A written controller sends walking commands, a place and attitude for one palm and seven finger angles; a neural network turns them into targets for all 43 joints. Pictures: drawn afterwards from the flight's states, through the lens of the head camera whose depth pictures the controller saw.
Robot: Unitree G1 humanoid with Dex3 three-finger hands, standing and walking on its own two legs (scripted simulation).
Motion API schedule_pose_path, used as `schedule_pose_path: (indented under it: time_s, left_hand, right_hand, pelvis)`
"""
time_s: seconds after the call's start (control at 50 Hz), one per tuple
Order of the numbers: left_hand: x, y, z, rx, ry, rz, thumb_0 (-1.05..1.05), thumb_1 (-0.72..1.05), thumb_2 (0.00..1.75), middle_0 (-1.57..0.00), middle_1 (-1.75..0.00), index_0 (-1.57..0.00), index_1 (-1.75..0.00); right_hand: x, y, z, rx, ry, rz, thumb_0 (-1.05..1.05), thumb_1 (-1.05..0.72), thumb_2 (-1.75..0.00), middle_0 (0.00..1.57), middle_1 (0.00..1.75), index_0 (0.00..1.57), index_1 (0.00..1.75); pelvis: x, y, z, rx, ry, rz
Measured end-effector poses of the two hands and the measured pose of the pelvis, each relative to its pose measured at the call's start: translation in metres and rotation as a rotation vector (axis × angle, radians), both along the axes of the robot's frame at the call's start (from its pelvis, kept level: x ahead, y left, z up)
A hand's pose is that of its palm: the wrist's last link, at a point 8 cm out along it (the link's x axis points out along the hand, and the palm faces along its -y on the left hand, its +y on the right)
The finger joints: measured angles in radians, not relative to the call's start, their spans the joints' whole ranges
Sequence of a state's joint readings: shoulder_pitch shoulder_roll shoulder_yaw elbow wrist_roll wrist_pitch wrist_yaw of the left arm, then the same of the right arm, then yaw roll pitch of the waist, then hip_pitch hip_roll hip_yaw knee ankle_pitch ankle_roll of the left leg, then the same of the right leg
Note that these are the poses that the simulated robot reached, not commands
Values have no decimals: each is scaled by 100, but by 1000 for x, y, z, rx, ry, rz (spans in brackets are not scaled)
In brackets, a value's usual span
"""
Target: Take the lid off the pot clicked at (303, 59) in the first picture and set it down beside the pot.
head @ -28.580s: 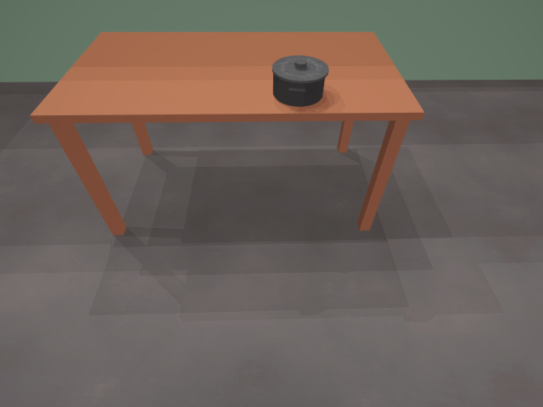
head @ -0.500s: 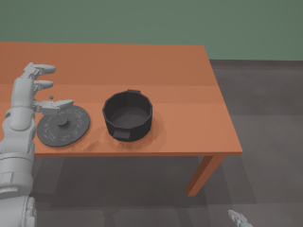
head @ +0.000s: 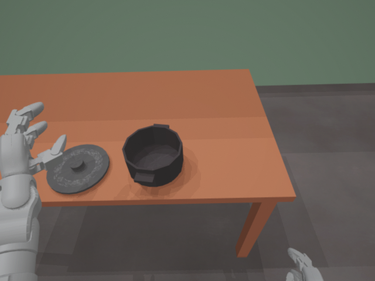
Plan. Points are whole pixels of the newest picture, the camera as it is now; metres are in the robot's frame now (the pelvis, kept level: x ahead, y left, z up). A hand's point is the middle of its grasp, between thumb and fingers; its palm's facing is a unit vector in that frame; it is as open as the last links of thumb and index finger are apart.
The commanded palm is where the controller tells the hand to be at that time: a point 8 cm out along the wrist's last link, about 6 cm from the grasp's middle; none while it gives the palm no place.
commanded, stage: draw the hand back to the body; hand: left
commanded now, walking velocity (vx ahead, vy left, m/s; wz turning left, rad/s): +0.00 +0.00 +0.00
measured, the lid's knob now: (76, 163) +0.45 +0.39 -0.08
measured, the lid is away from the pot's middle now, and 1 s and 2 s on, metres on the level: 0.24 0.24 0.24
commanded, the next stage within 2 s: step back with the hand held close in 1.08 s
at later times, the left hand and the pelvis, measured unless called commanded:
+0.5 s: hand (43, 187) +0.23 +0.26 +0.15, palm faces +0.46 -0.84 -0.29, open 7.5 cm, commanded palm +0.17 +0.29 +0.17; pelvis -0.02 -0.01 +0.00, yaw +0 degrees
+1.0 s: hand (31, 230) +0.16 +0.24 +0.15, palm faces +0.40 -0.84 -0.37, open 7.4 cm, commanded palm +0.11 +0.28 +0.17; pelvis -0.02 +0.00 +0.00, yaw +0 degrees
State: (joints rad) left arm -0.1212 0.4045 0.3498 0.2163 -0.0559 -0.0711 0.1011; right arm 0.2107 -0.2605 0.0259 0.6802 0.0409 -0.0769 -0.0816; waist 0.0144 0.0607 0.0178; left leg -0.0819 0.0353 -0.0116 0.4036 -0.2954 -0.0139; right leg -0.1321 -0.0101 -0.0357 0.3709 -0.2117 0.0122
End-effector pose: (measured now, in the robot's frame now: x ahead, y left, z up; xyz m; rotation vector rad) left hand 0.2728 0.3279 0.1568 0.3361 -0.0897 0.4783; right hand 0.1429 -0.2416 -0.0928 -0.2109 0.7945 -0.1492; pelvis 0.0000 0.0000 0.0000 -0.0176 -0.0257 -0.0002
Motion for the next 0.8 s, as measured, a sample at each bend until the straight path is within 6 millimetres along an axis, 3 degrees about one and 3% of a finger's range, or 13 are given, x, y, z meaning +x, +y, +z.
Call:
schedule_pose_path:
  time_s: [0.24,0.44,0.8]
  left_hand:
    - [-44,-15,3,-1,-25,0,2,73,82,-23,-42,-23,-42]
    - [-77,-26,5,12,-44,-14,2,86,88,-21,-33,-21,-32]
    - [-131,-42,9,76,-36,-70,2,89,89,-21,-31,-21,-30]
  right_hand:
    - [22,13,12,34,-110,65,1,-91,-90,20,30,20,30]
    - [15,17,14,43,-135,79,1,-91,-90,20,30,20,30]
    - [8,21,19,30,-176,80,1,-91,-90,20,30,20,30]
  pelvis:
    - [-11,-7,0,4,-32,6]
    - [-19,-8,0,6,-52,6]
    - [-24,-3,0,3,-63,0]
